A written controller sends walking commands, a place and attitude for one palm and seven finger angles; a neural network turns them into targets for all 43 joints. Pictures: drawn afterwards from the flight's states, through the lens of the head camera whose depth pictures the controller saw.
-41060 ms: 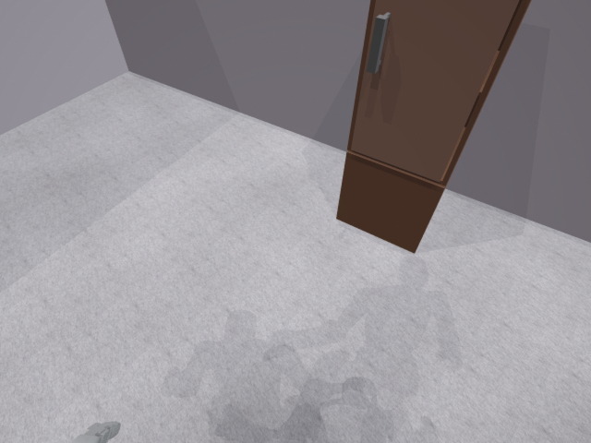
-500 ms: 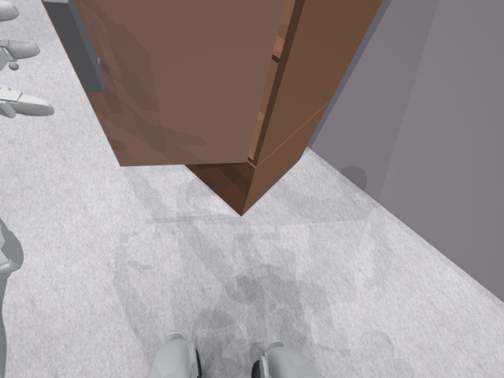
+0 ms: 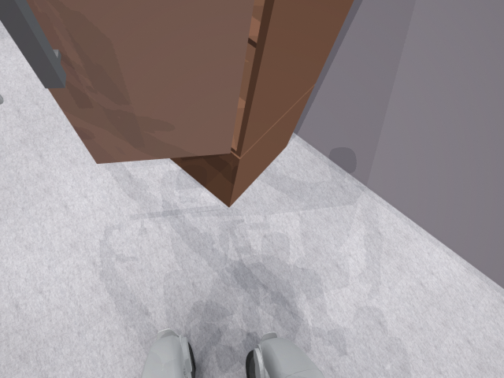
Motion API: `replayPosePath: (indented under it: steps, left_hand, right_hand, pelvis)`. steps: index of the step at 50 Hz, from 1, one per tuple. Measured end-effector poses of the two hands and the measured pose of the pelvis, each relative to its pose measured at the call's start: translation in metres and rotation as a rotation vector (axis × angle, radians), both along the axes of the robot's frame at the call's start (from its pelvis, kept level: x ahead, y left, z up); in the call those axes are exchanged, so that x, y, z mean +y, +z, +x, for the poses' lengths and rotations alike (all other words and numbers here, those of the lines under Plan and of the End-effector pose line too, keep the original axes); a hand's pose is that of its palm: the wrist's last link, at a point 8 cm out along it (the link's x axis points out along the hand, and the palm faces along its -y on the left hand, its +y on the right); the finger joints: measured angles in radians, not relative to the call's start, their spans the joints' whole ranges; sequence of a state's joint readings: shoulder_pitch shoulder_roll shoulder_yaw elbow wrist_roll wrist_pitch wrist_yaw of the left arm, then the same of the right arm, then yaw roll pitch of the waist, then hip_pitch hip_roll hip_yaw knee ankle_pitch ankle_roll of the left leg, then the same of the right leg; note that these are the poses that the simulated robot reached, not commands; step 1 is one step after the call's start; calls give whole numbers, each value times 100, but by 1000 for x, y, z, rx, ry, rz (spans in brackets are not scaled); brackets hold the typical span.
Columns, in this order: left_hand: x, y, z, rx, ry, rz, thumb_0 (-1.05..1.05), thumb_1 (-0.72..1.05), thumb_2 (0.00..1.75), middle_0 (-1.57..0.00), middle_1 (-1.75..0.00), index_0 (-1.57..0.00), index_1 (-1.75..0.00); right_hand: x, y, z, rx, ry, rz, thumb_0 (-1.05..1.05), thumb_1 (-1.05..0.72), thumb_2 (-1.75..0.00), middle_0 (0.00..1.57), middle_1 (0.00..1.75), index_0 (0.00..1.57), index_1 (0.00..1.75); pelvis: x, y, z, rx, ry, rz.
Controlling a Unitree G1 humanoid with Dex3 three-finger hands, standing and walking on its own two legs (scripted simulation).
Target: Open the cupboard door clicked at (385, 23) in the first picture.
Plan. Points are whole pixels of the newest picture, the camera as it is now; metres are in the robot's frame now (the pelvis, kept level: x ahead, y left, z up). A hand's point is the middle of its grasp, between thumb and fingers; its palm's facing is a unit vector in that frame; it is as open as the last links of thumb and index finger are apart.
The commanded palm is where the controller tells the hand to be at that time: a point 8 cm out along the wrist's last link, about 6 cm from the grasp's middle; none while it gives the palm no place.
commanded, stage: move the hooked fingers beside the handle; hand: left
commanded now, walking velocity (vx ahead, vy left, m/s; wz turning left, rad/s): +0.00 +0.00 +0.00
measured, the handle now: (32, 27) +0.59 +0.23 +0.12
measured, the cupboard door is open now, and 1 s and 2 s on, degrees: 49 49 49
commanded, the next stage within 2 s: slide the fingers in behind the handle in 0.44 s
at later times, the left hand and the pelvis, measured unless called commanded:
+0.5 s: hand out of the picture +0.53 +0.30 +0.13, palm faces +0.07 -1.00 +0.01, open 14.0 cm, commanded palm +0.52 +0.33 +0.12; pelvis +0.01 +0.01 +0.00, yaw +1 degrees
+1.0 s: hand (2, 55) +0.54 +0.26 +0.12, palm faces +0.05 -1.00 +0.01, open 14.0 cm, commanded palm +0.52 +0.30 +0.12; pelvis +0.00 +0.01 +0.00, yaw +1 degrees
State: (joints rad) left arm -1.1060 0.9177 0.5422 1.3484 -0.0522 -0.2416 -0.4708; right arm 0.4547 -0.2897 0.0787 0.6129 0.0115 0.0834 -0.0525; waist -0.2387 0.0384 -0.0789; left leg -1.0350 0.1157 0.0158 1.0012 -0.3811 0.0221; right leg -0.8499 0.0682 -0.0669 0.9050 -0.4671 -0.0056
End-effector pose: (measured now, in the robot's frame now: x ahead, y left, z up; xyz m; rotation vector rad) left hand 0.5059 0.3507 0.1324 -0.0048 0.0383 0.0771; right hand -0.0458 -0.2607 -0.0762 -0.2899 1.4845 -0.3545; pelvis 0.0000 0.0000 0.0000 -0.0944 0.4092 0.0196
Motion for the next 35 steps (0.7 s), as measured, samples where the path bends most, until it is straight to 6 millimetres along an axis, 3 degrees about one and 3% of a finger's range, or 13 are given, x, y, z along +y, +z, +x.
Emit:
replayPosePath:
  steps: [8, 20, 26, 35]
  left_hand:
    - [11, -2, -7, -9, -18, 10, -1, -50, 30, -29, -120, -30, -120]
    - [0, -13, -6, 5, -28, -22, -1, -50, 30, -30, -120, -30, -120]
    - [-1, -5, -5, -38, -11, -5, -1, -50, 30, -30, -120, -30, -120]
    - [-8, -3, -3, 5, -33, 8, -1, -50, 30, -29, -120, -30, -120]
  right_hand:
    - [3, 1, 18, -3, 33, 9, 0, -90, -90, 21, 30, 20, 30]
    - [2, 3, 52, -91, 86, -12, 0, -90, -90, 21, 30, 20, 30]
    - [7, 1, 48, -90, 78, 1, 0, -90, -90, 21, 30, 20, 30]
    - [13, -2, 24, -41, 52, 20, 0, -90, -90, 21, 30, 20, 30]
  pelvis:
    - [5, 2, 7, -1, 11, -2]
    - [13, 4, 7, -16, 20, -4]
    - [14, 3, 5, -21, 17, -4]
    - [14, 3, 2, -20, 21, -2]
